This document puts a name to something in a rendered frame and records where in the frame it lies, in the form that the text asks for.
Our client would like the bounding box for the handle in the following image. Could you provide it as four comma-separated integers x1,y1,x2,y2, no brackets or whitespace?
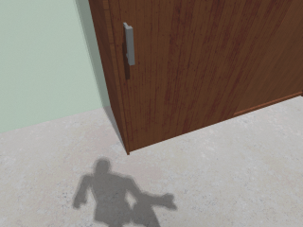
123,22,135,66

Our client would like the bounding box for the wardrobe door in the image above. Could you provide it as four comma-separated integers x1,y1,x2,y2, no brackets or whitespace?
108,0,294,151
235,0,303,113

